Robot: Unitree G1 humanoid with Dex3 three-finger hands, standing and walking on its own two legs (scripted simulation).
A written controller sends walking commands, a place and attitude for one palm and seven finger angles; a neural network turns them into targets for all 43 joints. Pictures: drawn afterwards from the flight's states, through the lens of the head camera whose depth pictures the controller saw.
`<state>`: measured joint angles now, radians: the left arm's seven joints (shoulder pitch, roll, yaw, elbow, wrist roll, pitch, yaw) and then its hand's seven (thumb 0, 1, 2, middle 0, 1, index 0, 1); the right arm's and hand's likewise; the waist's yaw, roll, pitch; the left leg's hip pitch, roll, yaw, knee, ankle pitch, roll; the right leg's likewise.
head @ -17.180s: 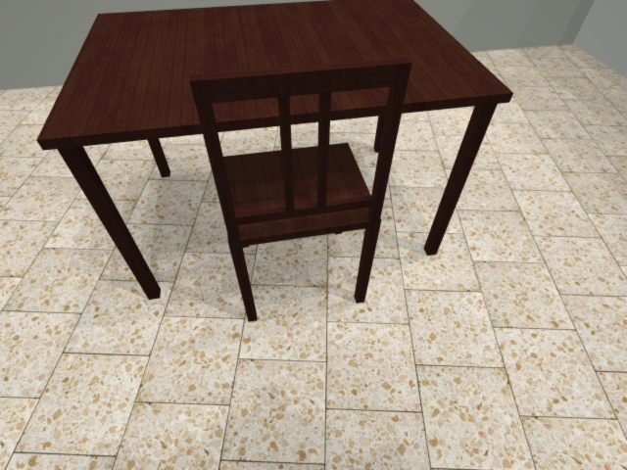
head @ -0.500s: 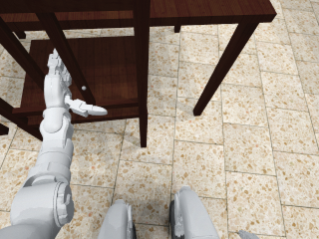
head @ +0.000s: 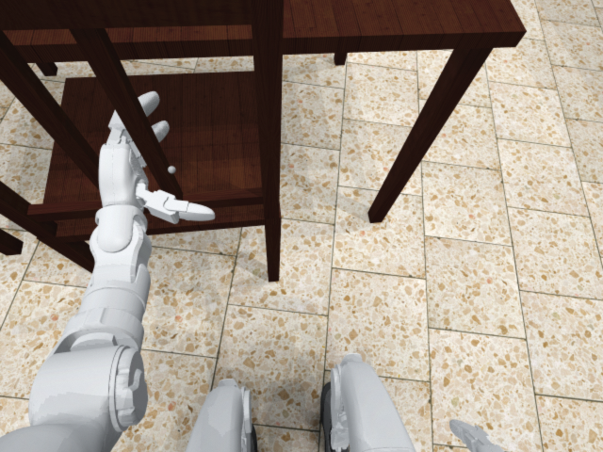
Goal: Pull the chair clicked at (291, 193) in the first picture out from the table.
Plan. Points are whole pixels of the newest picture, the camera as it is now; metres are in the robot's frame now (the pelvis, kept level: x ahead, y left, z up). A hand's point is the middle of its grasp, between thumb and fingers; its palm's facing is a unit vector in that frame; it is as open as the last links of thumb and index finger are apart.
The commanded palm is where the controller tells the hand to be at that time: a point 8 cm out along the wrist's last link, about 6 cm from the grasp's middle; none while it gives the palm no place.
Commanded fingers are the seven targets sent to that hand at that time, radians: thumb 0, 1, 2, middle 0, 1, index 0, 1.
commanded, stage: hook a spindle and tug to test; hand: left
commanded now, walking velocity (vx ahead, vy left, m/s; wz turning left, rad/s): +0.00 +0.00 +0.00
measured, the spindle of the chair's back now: (71, 141) +0.50 +0.26 +0.05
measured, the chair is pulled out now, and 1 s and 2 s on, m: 0.00 0.02 0.10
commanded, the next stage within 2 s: step backward, pulling the chair out in 1.16 s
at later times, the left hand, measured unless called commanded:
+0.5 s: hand (165, 168) +0.47 +0.15 +0.03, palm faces +0.08 -1.00 -0.02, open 6.4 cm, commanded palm +0.44 +0.19 +0.03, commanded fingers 0.00 0.90 0.90 -0.50 -1.45 -0.50 -1.45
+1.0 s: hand (167, 182) +0.45 +0.15 +0.03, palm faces +0.07 -1.00 -0.01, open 5.5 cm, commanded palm +0.41 +0.19 +0.03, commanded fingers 0.00 0.90 0.90 -0.50 -1.45 -0.50 -1.45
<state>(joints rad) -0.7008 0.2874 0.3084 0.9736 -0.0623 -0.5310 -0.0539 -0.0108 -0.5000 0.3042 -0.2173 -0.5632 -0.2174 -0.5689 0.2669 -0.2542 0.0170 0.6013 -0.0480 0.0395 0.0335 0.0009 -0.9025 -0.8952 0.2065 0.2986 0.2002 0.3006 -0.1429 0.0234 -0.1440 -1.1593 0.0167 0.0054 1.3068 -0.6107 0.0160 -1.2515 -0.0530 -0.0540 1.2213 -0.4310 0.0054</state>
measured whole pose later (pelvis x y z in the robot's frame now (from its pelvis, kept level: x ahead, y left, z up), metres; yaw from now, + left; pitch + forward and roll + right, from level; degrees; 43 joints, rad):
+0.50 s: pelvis +0.00 +0.00 +0.00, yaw +0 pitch +26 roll -1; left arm -0.69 0.29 0.31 0.97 -0.09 -0.53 -0.05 0.00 0.53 0.75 -0.44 -1.37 -0.43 -1.40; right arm 0.29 -0.26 0.01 0.61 -0.05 0.03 0.04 0.00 -0.90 -0.90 0.21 0.30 0.20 0.30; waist -0.14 0.02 -0.15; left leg -1.15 0.02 0.00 1.30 -0.61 0.01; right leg -1.24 -0.05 -0.05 1.21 -0.43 0.00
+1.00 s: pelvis +0.03 +0.00 +0.02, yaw -1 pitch +26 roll -2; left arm -0.45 0.22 0.23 0.69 -0.13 -0.48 -0.02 0.02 0.74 0.79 -0.37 -1.40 -0.37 -1.45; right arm 0.29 -0.24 0.00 0.58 -0.03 0.02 0.06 0.00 -0.90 -0.90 0.21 0.30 0.20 0.30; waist -0.11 0.03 -0.16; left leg -1.07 0.02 0.02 1.24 -0.63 0.02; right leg -1.17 -0.04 -0.04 1.16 -0.45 0.01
